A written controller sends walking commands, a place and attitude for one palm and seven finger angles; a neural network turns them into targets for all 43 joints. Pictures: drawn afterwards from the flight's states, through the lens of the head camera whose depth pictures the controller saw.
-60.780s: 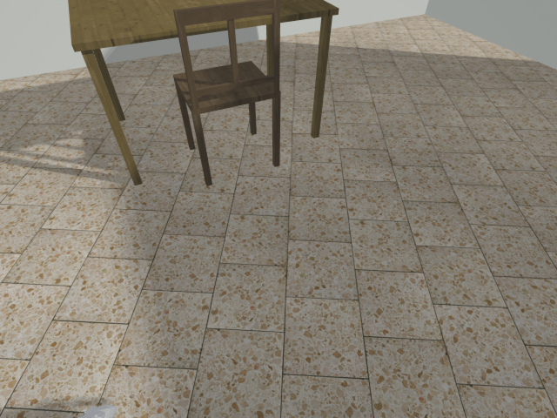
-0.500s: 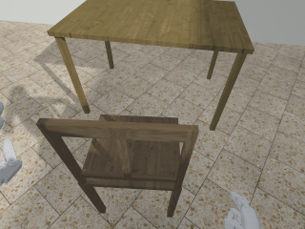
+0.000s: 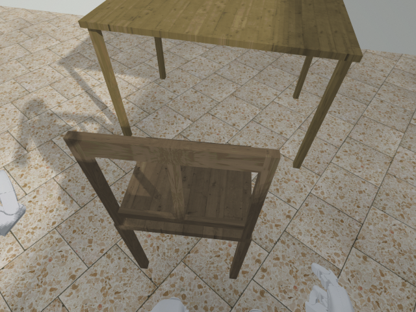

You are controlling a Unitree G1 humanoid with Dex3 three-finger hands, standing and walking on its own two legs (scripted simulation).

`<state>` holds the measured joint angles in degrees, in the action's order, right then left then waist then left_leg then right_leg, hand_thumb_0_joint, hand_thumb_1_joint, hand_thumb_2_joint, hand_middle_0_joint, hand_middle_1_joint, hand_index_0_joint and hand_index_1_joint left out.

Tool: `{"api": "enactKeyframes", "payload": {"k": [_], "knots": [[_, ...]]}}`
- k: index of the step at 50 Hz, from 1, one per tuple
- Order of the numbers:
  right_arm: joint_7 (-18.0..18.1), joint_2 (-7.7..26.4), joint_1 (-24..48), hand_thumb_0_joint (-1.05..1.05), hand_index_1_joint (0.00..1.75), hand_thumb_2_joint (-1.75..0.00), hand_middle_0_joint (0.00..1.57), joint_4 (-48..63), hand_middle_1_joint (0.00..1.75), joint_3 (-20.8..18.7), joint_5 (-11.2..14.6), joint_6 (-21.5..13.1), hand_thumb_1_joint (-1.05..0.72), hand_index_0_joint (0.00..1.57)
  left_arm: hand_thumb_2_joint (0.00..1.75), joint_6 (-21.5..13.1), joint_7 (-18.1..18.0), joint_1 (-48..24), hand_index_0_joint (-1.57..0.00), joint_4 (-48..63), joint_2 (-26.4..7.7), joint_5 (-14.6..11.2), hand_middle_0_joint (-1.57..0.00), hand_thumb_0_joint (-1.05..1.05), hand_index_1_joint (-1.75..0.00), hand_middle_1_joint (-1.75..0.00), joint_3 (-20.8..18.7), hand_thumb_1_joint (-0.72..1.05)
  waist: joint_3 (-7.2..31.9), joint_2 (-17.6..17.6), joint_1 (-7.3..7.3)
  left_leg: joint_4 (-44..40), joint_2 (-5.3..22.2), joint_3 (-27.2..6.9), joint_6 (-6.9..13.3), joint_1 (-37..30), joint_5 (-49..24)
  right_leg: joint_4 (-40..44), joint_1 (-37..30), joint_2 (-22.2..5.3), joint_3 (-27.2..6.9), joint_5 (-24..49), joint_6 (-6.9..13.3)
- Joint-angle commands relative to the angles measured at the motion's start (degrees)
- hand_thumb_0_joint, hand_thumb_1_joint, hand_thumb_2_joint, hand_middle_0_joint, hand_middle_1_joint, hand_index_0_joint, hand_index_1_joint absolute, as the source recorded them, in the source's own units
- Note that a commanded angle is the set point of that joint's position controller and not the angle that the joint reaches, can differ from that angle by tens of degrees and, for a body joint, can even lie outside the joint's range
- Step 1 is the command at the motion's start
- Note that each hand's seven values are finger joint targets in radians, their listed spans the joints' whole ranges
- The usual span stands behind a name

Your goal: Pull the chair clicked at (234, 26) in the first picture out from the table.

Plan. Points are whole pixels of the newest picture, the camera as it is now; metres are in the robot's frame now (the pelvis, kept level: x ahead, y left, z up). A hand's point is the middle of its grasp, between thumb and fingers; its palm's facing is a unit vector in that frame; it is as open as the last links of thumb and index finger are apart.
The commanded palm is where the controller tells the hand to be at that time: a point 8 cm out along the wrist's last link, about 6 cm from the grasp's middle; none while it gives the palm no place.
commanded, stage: step back with the hand held close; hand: left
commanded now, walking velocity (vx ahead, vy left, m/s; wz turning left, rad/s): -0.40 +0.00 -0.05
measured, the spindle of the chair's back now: (177, 193) +0.40 +0.11 -0.07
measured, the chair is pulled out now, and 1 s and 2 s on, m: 0.57 0.57 0.57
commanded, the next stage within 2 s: stop stepping back and stand still in 0.42 s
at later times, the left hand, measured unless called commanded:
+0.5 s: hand (48, 243) +0.16 +0.20 +0.19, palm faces +0.23 -0.79 -0.57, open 7.4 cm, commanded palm +0.09 +0.26 +0.20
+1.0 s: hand out of the picture +0.05 +0.21 +0.20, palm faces +0.41 -0.80 -0.43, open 7.4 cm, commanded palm +0.00 +0.25 +0.20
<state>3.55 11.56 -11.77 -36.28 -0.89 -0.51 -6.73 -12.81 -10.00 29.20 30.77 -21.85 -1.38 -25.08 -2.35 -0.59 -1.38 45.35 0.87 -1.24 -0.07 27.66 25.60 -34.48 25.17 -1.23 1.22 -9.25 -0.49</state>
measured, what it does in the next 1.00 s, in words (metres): walks backwards: right foot, then left foot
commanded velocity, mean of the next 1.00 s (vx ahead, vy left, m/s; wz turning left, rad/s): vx -0.12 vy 0.02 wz -0.01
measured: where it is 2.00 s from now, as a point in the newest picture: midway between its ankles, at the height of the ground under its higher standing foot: outside the picture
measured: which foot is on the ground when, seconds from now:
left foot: down 0.00-0.46, up 0.48-0.62, down 0.64-1.00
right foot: down 0.00-0.10, up 0.12-0.36, down 0.38-1.00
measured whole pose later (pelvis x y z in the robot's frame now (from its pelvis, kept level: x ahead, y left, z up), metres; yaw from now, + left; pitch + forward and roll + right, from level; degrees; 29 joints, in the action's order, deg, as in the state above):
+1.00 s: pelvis -0.16 -0.04 +0.02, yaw -4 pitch -3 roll -2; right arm 3.8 10.8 -15.2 -36.4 -0.1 0.6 -6.6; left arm -11.5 -9.2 30.4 25.7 -22.9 -1.5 -23.2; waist 1.9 -1.4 -0.1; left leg 36.4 1.5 -2.5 0.7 19.2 24.6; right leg -26.2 14.1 1.0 2.3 -14.3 1.3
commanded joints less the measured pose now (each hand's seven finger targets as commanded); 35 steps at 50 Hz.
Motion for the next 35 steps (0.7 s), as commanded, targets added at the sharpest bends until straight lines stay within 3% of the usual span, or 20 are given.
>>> {"api": "enactKeyframes", "payload": {"k": [1, 3, 5, 7, 8, 11, 13, 18, 21, 22, 23, 24, 26, 29, 30, 31, 32, 33, 34, 35], "knots": [[0.5, 5.9, 5.3, 0.0, 0.3, -0.9, 0.2, 7.1, 0.3, -2.3, 0.1, -1.7, -0.9, 0.2, 0.9, -2.3, -1.5, -1.7, -0.2, 9.2, -14.5, -0.9, -0.2, 0.0, -0.3, -0.3, -8.7, 0.9, 9.5, 11.2, 1.48, -1.5, -0.2, 0.2, 0.5, -9.5, -0.9, 18.5, -0.8, -14.1, -13.4, -12.1, 7.2], [0.9, 5.9, 5.7, 0.0, 0.3, -0.9, 0.2, 8.1, 0.3, -1.9, 0.4, -1.4, -0.9, 0.2, 0.9, -3.5, -1.2, 0.0, -0.2, 11.0, -13.9, -0.8, -0.2, 0.0, -0.3, -0.3, -8.8, 0.9, 6.9, 5.4, 1.69, -17.7, 1.9, -1.8, 1.7, -9.2, -1.1, 12.2, -1.8, -8.3, -8.1, -11.5, 3.3], [1.4, 7.6, 6.6, 0.0, 0.3, -0.9, 0.2, 8.8, 0.3, -2.7, 0.2, -2.2, -0.9, 0.2, 0.9, -5.0, -1.3, 0.7, -0.2, 13.4, -12.8, -0.2, -0.2, 0.0, -0.3, -0.3, -9.5, 0.9, 5.0, -12.4, 1.44, -28.8, 15.0, -15.4, 7.3, 1.5, -4.1, -7.2, -7.8, 0.8, -1.7, -9.1, -0.4], [1.1, 5.8, 5.6, 0.0, 0.3, -0.9, 0.2, 8.2, 0.3, -3.4, -0.2, -3.7, -0.9, 0.2, 0.9, -5.5, -0.8, 0.4, -0.2, 15.1, -13.0, -1.4, -0.2, 0.0, -0.3, -0.3, -9.9, 0.9, 9.8, -17.2, 2.18, -31.6, 20.3, -16.8, 10.4, 4.4, -8.2, -25.6, -9.3, 1.7, -4.1, -19.3, -0.6], [1.2, 6.6, 5.4, 0.0, 0.3, -0.9, 0.2, 7.9, 0.3, -4.1, -0.5, -4.2, -0.9, 0.2, 0.9, -5.7, -0.8, -0.2, -0.2, 16.9, -13.3, -1.4, -0.2, 0.0, -0.3, -0.3, -10.2, 0.9, 7.9, -15.9, 2.52, -29.4, 20.2, -14.7, 10.3, 3.9, -14.9, -26.5, -7.5, 1.9, -4.8, -19.8, -0.3], [0.2, 7.0, 4.0, 0.0, 0.3, -0.9, 0.2, 5.5, 0.3, -4.8, -0.2, -6.1, -0.9, 0.2, 0.9, -6.2, 0.1, -0.2, -0.2, 19.5, -12.5, -2.0, -0.2, 0.0, -0.3, -0.3, -8.4, 0.9, 10.0, -13.5, 1.44, -19.8, 17.2, -7.2, 7.9, -15.5, -45.0, -12.7, -1.4, 0.4, -2.0, -16.9, -0.5], [-0.4, 7.1, 3.3, 0.0, 0.3, -0.9, 0.2, 4.9, 0.3, -4.5, -0.5, -7.4, -0.9, 0.2, 0.9, -6.7, 0.7, 1.6, -0.2, 18.5, -12.3, -2.1, -0.2, 0.0, -0.3, -0.3, -7.9, 0.9, 12.4, -14.8, 1.17, -18.7, 16.7, -8.8, 6.7, -22.2, -51.0, -3.0, -2.6, 0.3, -1.7, -13.6, 0.4], [-0.6, 7.6, 5.6, 0.0, 0.3, -0.9, 0.2, 4.0, 0.3, -3.8, -1.3, -7.2, -0.9, 0.2, 0.9, -7.0, 2.3, 2.3, -0.2, 11.9, -13.8, -2.3, -0.2, 0.0, -0.3, -0.3, -9.8, 0.9, 11.9, -13.2, 0.59, -18.0, 15.4, -7.8, 4.5, -20.5, -42.1, 11.7, -10.3, 1.0, 0.5, -3.9, 0.2], [-0.9, 7.2, 6.2, 0.0, 0.3, -0.9, 0.2, 5.3, 0.3, -3.8, -0.6, -5.6, -0.9, 0.2, 0.9, -7.9, 3.2, 5.7, -0.2, 10.4, -16.1, -2.3, -0.2, 0.0, -0.3, -0.3, -12.6, 0.9, 14.5, -6.5, -0.02, -13.6, 10.7, -2.7, 2.2, -17.4, -32.1, 15.8, -15.7, -0.9, 1.3, 10.1, 0.2], [-0.9, 6.8, 4.8, 0.0, 0.3, -0.9, 0.2, 6.6, 0.3, -4.0, 0.2, -4.9, -0.9, 0.2, 0.9, -7.8, 3.6, 5.3, -0.2, 11.9, -14.8, -2.6, -0.2, 0.0, -0.3, -0.3, -10.7, 0.9, 16.8, 2.1, 0.67, -8.9, 6.1, 2.0, -0.1, -17.4, -29.8, 13.8, -15.6, -3.2, -0.5, 19.3, 2.0], [-0.6, 6.5, 5.6, 0.0, 0.3, -0.9, 0.2, 8.0, 0.3, -4.7, 1.0, -4.4, -0.9, 0.2, 0.9, -7.7, 3.7, 6.3, -0.2, 12.1, -16.4, -3.0, -0.2, 0.0, -0.3, -0.3, -11.6, 0.9, 17.0, 11.7, 1.09, -3.7, 2.1, 4.0, -1.3, -14.0, -20.9, 13.0, -14.0, -8.9, -6.5, 28.4, 4.8], [-0.2, 5.9, 7.1, 0.0, 0.3, -0.9, 0.2, 8.8, 0.3, -4.8, 1.7, -4.0, -0.9, 0.2, 0.9, -7.7, 3.5, 7.2, -0.2, 11.1, -16.4, -3.3, -0.2, 0.0, -0.3, -0.3, -12.1, 0.9, 15.1, 14.4, 0.92, 2.7, -0.8, 3.2, -1.5, -8.0, -4.3, 13.9, -13.7, -15.1, -10.9, 32.5, 8.3], [0.3, 4.7, 8.7, 0.0, 0.3, -0.9, 0.2, 9.0, 0.3, -4.1, 1.8, -3.0, -0.9, 0.2, 0.9, -6.7, 2.6, 9.7, -0.2, 8.9, -16.4, -3.1, -0.2, 0.0, -0.3, -0.3, -13.3, 0.9, 12.2, 9.8, 0.45, 8.6, -0.7, -2.1, -0.8, 0.6, 3.9, 14.3, -14.8, -18.9, -13.4, 31.2, 11.8], [1.2, 3.5, 8.2, 0.0, 0.3, -0.9, 0.2, 9.4, 0.3, -1.4, 1.9, -0.5, -0.9, 0.2, 0.9, -3.6, 0.9, 10.8, -0.2, 6.6, -13.2, -2.3, -0.2, 0.0, -0.3, -0.3, -10.5, 0.9, 10.8, 6.4, 2.97, -13.1, 1.4, -0.6, -0.4, -6.9, -8.1, 7.2, -15.6, -10.7, -4.8, 23.6, 5.2], [1.7, 4.2, 7.7, 0.0, 0.3, -0.9, 0.2, 9.3, 0.3, -1.8, 2.1, -0.6, -0.9, 0.2, 0.9, -3.6, 0.5, 9.2, -0.2, 7.0, -13.7, -2.5, -0.2, 0.0, -0.3, -0.3, -10.5, 0.9, 10.8, 4.4, 3.16, -22.0, 1.6, 0.5, 0.2, -11.4, -17.4, 4.1, -15.5, -7.4, -2.7, 19.4, 2.8], [2.2, 5.5, 7.8, 0.0, 0.3, -0.9, 0.2, 9.5, 0.3, -2.5, 2.1, -1.4, -0.9, 0.2, 0.9, -3.9, 0.4, 7.2, -0.2, 9.1, -13.8, -2.7, -0.2, 0.0, -0.3, -0.3, -9.0, 0.9, 10.3, 0.2, 2.85, -25.8, 4.8, -1.7, 1.3, -14.7, -27.6, 1.9, -15.0, -4.7, -1.3, 13.6, 0.8], [2.1, 6.4, 6.5, 0.0, 0.3, -0.9, 0.2, 9.2, 0.3, -3.2, 1.8, -2.0, -0.9, 0.2, 0.9, -4.2, 0.4, 5.6, -0.2, 10.3, -13.4, -2.8, -0.2, 0.0, -0.3, -0.3, -8.4, 0.9, 10.9, -4.3, 2.18, -25.2, 9.7, -6.8, 3.2, -18.8, -37.0, 0.8, -10.6, -2.6, -1.0, 0.4, -0.5], [1.8, 7.3, 4.9, 0.0, 0.3, -0.9, 0.2, 9.0, 0.3, -3.9, 2.1, -2.6, -0.9, 0.2, 0.9, -4.1, 0.6, 5.4, -0.2, 11.4, -13.9, -2.7, -0.2, 0.0, -0.3, -0.3, -8.0, 0.9, 11.6, -6.1, 1.63, -23.8, 12.2, -7.5, 4.1, -21.6, -40.4, 0.8, -8.1, -1.9, -1.9, -10.5, -0.7], [1.5, 7.1, 4.5, 0.0, 0.3, -0.9, 0.2, 8.8, 0.3, -4.1, 2.1, -3.2, -0.9, 0.2, 0.9, -3.6, 0.5, 6.4, -0.2, 11.1, -13.4, -2.2, -0.2, 0.0, -0.3, -0.3, -7.3, 0.9, 10.7, -6.8, 1.34, -22.5, 12.5, -7.3, 4.4, -23.1, -42.6, 2.4, -7.0, -1.5, -1.7, -12.4, -0.6], [1.5, 6.3, 5.0, 0.0, 0.3, -0.9, 0.2, 8.9, 0.3, -3.1, 1.2, -3.8, -0.9, 0.2, 0.9, -3.4, 0.6, 4.7, -0.2, 13.9, -14.5, -2.4, -0.2, 0.0, -0.3, -0.3, -7.1, 0.9, 9.9, -14.7, 1.77, -25.3, 12.6, -10.1, 5.0, -18.6, -36.2, 2.9, -8.8, -2.0, -1.0, -14.6, -0.8]]}}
